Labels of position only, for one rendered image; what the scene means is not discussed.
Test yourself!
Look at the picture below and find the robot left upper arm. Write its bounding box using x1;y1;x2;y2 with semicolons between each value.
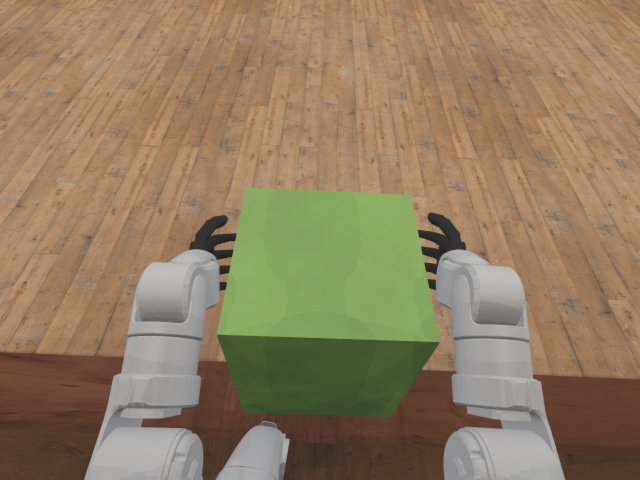
87;427;203;480

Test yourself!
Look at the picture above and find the robot right upper arm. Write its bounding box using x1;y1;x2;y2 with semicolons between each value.
443;427;564;480

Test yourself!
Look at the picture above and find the right robot hand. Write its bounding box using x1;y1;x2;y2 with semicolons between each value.
418;213;466;290

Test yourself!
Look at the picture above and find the left robot forearm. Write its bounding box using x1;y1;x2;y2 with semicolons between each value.
84;249;220;480

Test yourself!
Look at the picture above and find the carton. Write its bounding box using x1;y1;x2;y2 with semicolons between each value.
217;188;440;417

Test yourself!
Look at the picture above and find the left robot hand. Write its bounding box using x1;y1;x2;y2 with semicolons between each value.
189;215;237;291

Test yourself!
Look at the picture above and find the left robot thigh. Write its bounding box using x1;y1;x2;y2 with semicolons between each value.
216;426;290;480

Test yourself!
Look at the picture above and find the right robot forearm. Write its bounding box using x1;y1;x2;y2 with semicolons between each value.
436;250;565;480

